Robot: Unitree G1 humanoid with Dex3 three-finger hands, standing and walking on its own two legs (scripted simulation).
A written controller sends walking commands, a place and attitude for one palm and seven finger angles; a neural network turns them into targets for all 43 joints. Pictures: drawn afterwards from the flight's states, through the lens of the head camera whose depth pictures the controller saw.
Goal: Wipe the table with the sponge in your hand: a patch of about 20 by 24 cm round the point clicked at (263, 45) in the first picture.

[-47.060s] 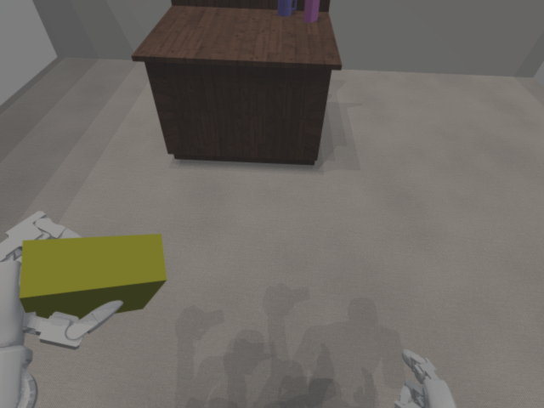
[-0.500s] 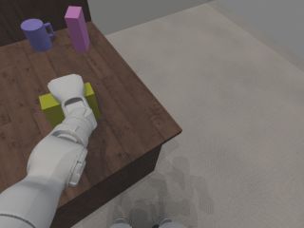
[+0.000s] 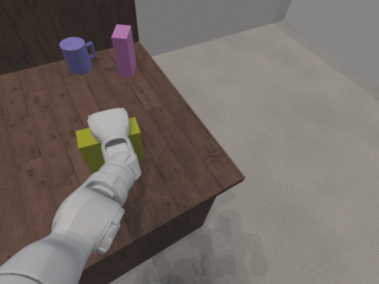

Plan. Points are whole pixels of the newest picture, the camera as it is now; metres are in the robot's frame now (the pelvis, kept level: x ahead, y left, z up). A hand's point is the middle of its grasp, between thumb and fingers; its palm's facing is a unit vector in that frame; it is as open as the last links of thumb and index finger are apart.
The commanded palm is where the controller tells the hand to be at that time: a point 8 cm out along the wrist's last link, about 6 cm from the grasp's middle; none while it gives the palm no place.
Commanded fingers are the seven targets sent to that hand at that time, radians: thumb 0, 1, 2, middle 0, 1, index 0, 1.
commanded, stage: wipe back along the third lane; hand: left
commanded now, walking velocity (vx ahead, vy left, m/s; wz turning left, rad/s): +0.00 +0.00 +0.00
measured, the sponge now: (115, 151) +0.44 +0.19 -0.05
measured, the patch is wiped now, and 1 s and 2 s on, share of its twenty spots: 1.00 1.00 1.00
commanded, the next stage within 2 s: slide back across to the middle lane in 1.38 s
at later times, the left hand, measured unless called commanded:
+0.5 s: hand (125, 157) +0.40 +0.15 +0.00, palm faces -0.07 +0.00 -1.00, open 9.3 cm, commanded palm +0.36 +0.12 +0.02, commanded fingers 0.00 0.10 1.30 -1.20 -1.60 -1.20 -1.60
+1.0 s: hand (136, 174) +0.35 +0.12 +0.00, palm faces -0.08 -0.01 -1.00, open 9.3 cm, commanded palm +0.31 +0.10 +0.02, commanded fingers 0.00 0.10 1.30 -1.20 -1.60 -1.20 -1.60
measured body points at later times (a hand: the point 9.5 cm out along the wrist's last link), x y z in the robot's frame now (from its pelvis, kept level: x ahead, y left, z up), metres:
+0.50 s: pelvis +0.00 -0.01 +0.01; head +0.04 +0.00 +0.46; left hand +0.39 +0.14 +0.05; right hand +0.15 -0.24 -0.12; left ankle +0.00 +0.05 -0.70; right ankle -0.01 -0.11 -0.70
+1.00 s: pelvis -0.01 -0.04 +0.02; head +0.01 -0.05 +0.47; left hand +0.35 +0.11 +0.05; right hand +0.14 -0.28 -0.11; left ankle +0.00 +0.05 -0.70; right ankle -0.01 -0.11 -0.70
